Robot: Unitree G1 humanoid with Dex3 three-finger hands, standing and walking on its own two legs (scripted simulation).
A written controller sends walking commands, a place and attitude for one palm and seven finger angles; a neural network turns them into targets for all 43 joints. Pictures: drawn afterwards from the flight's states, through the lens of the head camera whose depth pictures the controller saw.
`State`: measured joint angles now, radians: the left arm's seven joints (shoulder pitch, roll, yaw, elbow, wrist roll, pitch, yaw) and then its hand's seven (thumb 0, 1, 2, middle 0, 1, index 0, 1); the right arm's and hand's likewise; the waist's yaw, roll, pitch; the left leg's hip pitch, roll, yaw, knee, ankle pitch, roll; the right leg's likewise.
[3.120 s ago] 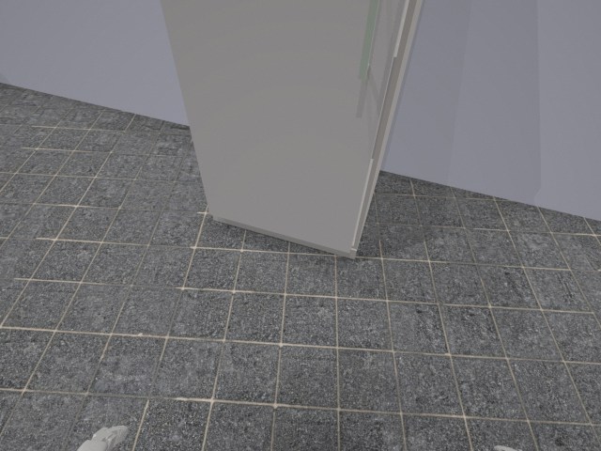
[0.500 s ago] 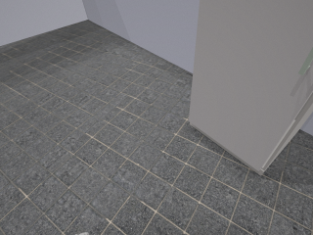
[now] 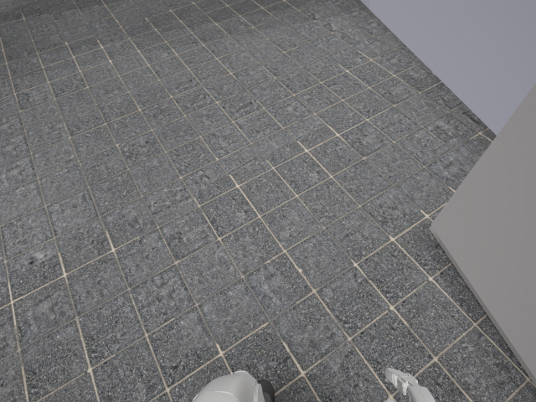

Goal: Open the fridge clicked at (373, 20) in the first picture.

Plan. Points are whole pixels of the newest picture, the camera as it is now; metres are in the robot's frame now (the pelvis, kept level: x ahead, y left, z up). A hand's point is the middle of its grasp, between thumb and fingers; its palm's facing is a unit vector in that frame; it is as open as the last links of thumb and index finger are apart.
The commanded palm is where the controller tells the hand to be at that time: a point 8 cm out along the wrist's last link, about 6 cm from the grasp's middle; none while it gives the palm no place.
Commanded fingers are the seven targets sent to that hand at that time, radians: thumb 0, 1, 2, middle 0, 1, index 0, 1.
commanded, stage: walk to a spot facing it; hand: right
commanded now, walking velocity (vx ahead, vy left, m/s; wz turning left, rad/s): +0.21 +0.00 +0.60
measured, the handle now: out of the picture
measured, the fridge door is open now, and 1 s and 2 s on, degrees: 0 0 0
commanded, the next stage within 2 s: turn to face it in 0.14 s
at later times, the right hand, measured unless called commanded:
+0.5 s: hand (435, 355) +0.23 -0.25 -0.16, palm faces -0.04 +0.98 -0.20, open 7.4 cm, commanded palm none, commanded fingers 0.00 -0.90 -0.90 0.20 0.30 0.20 0.30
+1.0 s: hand (442, 323) +0.28 -0.26 -0.12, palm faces +0.11 +0.96 -0.26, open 7.4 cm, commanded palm none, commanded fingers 0.00 -0.90 -0.90 0.20 0.30 0.20 0.30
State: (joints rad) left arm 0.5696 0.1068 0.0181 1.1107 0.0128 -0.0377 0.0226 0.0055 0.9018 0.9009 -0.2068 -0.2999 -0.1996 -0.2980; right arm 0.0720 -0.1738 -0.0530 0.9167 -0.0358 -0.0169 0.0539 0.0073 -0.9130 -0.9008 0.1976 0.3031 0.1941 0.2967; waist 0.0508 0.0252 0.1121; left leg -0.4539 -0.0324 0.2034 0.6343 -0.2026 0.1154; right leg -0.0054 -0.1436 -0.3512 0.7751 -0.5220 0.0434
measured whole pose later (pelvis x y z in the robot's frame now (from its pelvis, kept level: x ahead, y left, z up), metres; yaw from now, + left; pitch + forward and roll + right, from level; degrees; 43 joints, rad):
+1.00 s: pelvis +0.17 -0.05 +0.03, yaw -6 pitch +3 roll +1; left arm 0.29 0.22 0.08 0.98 0.03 0.05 0.00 0.00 0.90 0.90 -0.21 -0.30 -0.20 -0.30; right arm 0.12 -0.20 -0.07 0.90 -0.01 0.04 -0.02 0.01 -0.91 -0.90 0.20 0.30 0.20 0.30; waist 0.06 -0.04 0.04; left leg -0.31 -0.01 -0.01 0.62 -0.36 -0.05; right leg -0.38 0.09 0.15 0.46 -0.13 -0.03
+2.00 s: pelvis +0.19 -0.05 +0.02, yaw -41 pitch +1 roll -1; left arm 0.24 0.23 0.07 0.92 0.02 0.04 -0.01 0.00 0.90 0.90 -0.21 -0.30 -0.20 -0.30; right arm 0.10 -0.21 -0.04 0.83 -0.01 0.02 -0.01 0.01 -0.91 -0.90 0.20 0.30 0.20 0.30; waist 0.04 -0.05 0.05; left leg -0.30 0.02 0.02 0.56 -0.28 -0.06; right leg -0.33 0.08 0.14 0.58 -0.26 0.00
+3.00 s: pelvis +0.18 -0.05 +0.02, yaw -63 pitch -1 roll -1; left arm 0.35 0.20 0.05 1.08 0.02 0.02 0.01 0.00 0.91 0.90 -0.21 -0.30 -0.20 -0.30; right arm 0.26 -0.15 -0.03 1.01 -0.03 -0.02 0.01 0.00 -0.91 -0.90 0.20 0.30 0.20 0.30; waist 0.01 -0.04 -0.01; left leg -0.20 0.03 0.10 0.53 -0.32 0.02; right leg -0.27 0.01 0.00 0.66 -0.42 -0.02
